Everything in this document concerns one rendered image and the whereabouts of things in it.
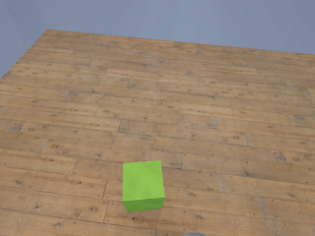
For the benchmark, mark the carton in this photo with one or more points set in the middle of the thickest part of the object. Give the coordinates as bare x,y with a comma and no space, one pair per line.
142,186

